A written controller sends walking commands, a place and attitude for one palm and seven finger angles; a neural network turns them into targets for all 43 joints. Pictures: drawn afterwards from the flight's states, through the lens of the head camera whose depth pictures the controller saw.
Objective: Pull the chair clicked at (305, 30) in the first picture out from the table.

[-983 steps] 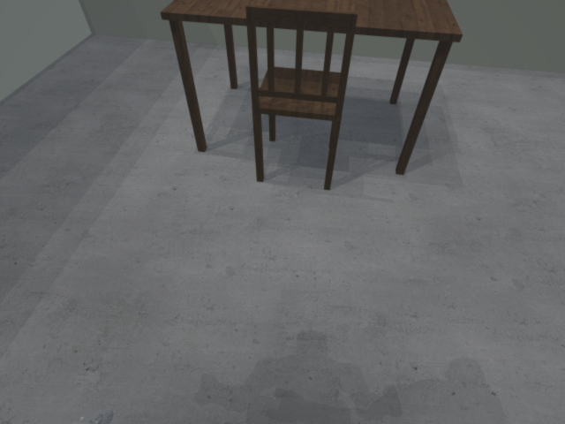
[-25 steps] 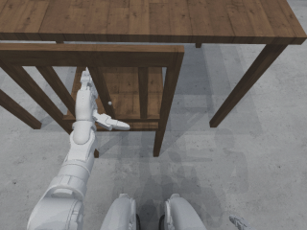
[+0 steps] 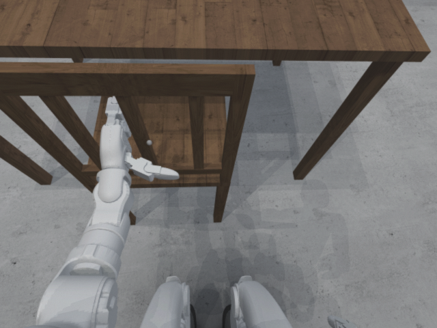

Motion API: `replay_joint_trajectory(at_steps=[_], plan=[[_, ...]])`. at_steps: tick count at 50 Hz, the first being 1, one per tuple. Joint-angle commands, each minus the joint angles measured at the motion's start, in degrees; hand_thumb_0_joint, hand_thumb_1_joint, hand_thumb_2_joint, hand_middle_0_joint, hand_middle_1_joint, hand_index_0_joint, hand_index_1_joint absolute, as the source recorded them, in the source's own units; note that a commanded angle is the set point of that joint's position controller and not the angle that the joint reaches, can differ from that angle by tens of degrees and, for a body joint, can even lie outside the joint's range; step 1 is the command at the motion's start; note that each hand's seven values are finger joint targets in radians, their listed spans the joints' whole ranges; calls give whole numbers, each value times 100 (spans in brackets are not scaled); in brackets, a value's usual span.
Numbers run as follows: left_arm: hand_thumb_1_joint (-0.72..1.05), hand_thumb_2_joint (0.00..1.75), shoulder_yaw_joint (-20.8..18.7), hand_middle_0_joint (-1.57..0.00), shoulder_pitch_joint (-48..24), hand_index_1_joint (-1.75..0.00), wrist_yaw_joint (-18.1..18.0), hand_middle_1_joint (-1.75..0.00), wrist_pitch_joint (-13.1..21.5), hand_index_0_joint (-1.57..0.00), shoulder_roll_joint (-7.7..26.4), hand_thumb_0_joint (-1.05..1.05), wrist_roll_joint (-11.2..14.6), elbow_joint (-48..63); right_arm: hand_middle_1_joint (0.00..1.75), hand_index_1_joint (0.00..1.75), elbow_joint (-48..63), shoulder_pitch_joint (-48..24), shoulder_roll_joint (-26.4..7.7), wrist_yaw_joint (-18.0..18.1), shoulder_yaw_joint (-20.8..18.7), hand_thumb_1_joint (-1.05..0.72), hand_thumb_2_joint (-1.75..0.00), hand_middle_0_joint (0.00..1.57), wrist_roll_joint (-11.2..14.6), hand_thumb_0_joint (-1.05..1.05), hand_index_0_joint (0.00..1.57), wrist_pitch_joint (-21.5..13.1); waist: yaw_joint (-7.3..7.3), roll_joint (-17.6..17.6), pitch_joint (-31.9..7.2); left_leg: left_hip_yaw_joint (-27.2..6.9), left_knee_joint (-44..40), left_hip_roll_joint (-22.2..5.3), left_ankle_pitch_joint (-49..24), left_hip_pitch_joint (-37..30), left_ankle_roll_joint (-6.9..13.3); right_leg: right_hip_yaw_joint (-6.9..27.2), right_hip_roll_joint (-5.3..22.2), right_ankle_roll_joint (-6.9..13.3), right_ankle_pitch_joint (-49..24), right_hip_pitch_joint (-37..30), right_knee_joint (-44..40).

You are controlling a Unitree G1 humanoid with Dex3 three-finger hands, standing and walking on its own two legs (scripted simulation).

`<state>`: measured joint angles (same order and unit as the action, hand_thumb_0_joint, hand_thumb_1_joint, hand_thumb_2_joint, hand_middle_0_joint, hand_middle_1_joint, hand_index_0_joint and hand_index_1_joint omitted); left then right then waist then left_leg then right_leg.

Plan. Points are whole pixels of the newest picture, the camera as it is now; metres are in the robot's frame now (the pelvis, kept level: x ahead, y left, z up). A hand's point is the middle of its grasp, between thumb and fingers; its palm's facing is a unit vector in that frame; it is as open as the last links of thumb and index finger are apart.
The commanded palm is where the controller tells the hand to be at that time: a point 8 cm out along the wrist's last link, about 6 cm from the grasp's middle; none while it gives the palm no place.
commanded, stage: hook a spindle and tug to test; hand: left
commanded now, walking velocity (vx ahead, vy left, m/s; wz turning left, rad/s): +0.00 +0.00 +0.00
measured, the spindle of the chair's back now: (141, 137) +0.47 +0.13 +0.00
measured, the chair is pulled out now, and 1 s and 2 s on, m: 0.00 0.00 0.03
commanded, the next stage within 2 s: step backward, pulling the chair out in 1.60 s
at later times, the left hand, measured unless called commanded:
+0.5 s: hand (151, 141) +0.45 +0.11 +0.02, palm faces +0.02 -1.00 -0.02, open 14.9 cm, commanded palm +0.42 +0.16 +0.02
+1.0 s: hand (152, 141) +0.45 +0.11 +0.02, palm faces +0.02 -1.00 -0.02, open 5.3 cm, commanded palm +0.41 +0.15 +0.02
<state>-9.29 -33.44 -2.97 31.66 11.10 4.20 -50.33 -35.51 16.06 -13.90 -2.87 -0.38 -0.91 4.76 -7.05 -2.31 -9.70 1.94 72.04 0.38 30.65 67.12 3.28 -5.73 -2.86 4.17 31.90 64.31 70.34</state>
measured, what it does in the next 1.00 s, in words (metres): stands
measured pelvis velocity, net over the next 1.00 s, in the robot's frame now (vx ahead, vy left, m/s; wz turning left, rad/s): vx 0.00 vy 0.00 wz -0.01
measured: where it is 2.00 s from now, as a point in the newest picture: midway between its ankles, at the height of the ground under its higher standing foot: outside the picture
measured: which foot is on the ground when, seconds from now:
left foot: down 0.00-1.00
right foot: down 0.00-1.00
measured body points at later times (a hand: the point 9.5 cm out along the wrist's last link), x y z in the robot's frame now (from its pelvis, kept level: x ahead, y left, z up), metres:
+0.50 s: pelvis +0.00 +0.00 +0.00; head +0.13 +0.01 +0.43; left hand +0.44 +0.16 +0.02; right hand +0.07 -0.26 -0.13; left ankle +0.02 +0.08 -0.62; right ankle +0.01 -0.08 -0.62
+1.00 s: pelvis +0.00 +0.00 +0.00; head +0.14 +0.01 +0.43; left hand +0.44 +0.16 +0.02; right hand +0.07 -0.25 -0.13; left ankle +0.02 +0.08 -0.62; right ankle +0.01 -0.08 -0.62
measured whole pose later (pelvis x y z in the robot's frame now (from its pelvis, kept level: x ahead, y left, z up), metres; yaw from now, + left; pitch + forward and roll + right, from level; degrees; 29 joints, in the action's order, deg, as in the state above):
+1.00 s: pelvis +0.00 +0.00 +0.00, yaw +0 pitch +26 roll -2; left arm -8.4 -33.8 -4.2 30.8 10.2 3.8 -49.9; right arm -34.9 15.4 -13.8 -3.3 -0.6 -1.0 5.6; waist -7.0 -2.5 -9.8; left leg 2.2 72.4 0.4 30.9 67.4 3.7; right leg -5.4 -2.9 3.8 32.0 64.6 70.5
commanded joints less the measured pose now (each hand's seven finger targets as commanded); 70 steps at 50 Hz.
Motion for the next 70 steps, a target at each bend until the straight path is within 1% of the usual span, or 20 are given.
replay_joint_trajectory(at_steps=[1,6,9,11,14,20,26,29,30,36,45,47,49,52,56,58,61,63,64,70], plan=[[-50,30,-12,-6,-1895,-8,73,-8,431,-6,609,0,2,1171,30,30,399,577,-869,27,-330,-90,-90,20,-26,0,20,-146,-72,-205,-2774,-495,-649,-41,-2147,-2115,-157,619,115,-274,-2281,-1339,-904],[-50,30,-258,-8,-1770,-13,100,-13,285,-8,877,0,47,1006,30,30,481,534,-873,50,-290,-90,-90,20,7,0,20,-89,-45,226,-2515,-384,-643,13,-1812,-1479,-103,761,135,-314,-2265,-1733,-992],[-50,30,-170,-13,-1931,-30,115,-30,409,-13,802,0,45,1295,30,30,505,505,-852,57,-305,-90,-90,20,-1,0,20,-136,-18,-49,-2747,-407,-611,3,-1896,-1702,-125,749,143,-294,-2289,-1644,-924],[-50,30,69,-17,-2048,-41,133,-41,451,-17,565,0,42,1334,30,30,474,485,-835,50,-311,-90,-90,20,3,0,20,-151,-130,-82,-2684,-459,-606,-21,-1922,-1904,-128,691,126,-299,-2211,-1405,-934],[-50,30,148,-22,-2268,-57,141,-57,439,-22,531,0,-11,1117,30,30,397,520,-882,50,-326,-90,-90,20,-7,0,20,-149,-217,-105,-2591,-541,-587,-45,-1889,-1988,-137,620,123,-289,-2027,-1095,-888],[-50,30,-79,-32,-2191,-90,64,-90,384,-32,696,0,15,1122,30,30,442,511,-876,57,-309,-90,-90,20,-24,0,20,-137,-90,-174,-2861,-516,-590,-15,-2006,-2001,-144,640,120,-281,-2136,-1301,-871],[-16,44,-50,-43,-2032,-123,11,-123,333,-43,641,0,-7,1155,30,30,490,517,-863,37,-305,-90,-90,20,-18,0,20,-97,-107,35,-2782,-486,-625,-17,-1957,-1860,-126,647,110,-297,-2180,-1426,-904],[0,52,-154,-48,-1933,-140,2,-140,345,-48,742,0,13,1225,30,30,499,544,-871,35,-307,-90,-90,20,-20,0,20,-95,-66,-22,-2796,-475,-637,-22,-2035,-1893,-137,652,106,-290,-2267,-1467,-899],[6,54,-28,-50,-1955,-145,16,-145,350,-50,614,0,5,1269,30,30,512,521,-852,31,-306,-90,-90,20,-12,0,20,-97,-89,-64,-2785,-482,-646,-27,-1972,-1921,-142,648,106,-293,-2190,-1411,-909],[40,68,12,-50,-2061,-145,-8,-145,334,-50,561,0,-6,1138,30,30,430,551,-875,35,-323,-90,-90,20,-19,0,20,-100,-166,-6,-2571,-518,-638,-41,-1865,-1918,-143,610,99,-293,-2005,-1202,-934],[90,90,44,-50,-1926,-145,-93,-145,367,-50,498,0,-53,1208,30,30,460,561,-878,-7,-341,-90,-90,20,-44,0,20,-71,-91,-142,-2864,-569,-633,-60,-2194,-2223,-171,561,86,-269,-2190,-1164,-851],[90,90,4,-50,-2055,-145,-91,-145,361,-50,594,0,-66,1191,30,30,456,572,-889,3,-327,-90,-90,20,-38,0,20,-62,-126,-49,-2719,-587,-660,-54,-2072,-2072,-161,556,90,-263,-2130,-1204,-847],[90,90,1,-50,-1884,-145,-92,-145,378,-50,565,0,-54,1366,30,30,485,548,-880,-5,-346,-90,-90,20,-34,0,20,-54,-45,-114,-2878,-575,-662,-64,-2225,-2236,-172,554,91,-258,-2239,-1246,-834],[90,90,242,-50,-1448,-145,-53,-145,297,-50,267,0,9,1401,30,30,568,513,-856,-36,-342,-90,-90,20,-12,0,20,-27,-32,-26,-2815,-589,-716,-71,-2363,-2316,-170,514,82,-252,-2338,-1285,-863],[90,90,124,-50,-1081,-145,-63,-145,282,-50,455,0,-3,1701,30,30,630,457,-842,-41,-344,-90,-90,20,-3,0,20,-12,77,2,-2852,-488,-724,-51,-2276,-2136,-161,594,91,-263,-2462,-1579,-896],[90,90,342,-50,-1077,-145,-23,-145,281,-50,259,0,1,1866,30,30,644,435,-820,-54,-343,-90,-90,20,2,0,20,-22,39,-147,-2827,-526,-730,-77,-2450,-2332,-176,548,93,-248,-2538,-1444,-860],[90,90,330,-50,-473,-145,-25,-145,244,-50,263,0,65,2173,30,30,724,418,-818,-81,-362,-90,-90,20,15,0,20,-19,169,-110,-2906,-498,-774,-89,-2760,-2451,-189,550,92,-239,-2852,-1668,-870],[90,90,509,-50,-257,-145,2,-145,207,-50,73,0,93,2360,30,30,769,396,-792,-106,-375,-90,-90,20,25,0,20,-25,165,-121,-2902,-513,-778,-108,-2897,-2553,-193,526,89,-243,-2954,-1659,-864],[90,90,354,-50,-109,-145,-21,-145,194,-50,241,0,117,2456,30,30,764,412,-809,-103,-380,-90,-90,20,25,0,20,-26,225,-91,-2899,-497,-794,-101,-2914,-2491,-196,536,96,-236,-3028,-1788,-863],[90,90,569,-50,597,-145,1,-145,151,-50,87,0,139,2909,30,30,823,359,-734,-106,-373,-90,-90,20,40,0,20,-78,260,58,-2691,-386,-806,-68,-3075,-2304,-171,612,152,-261,-3690,-2184,-887]])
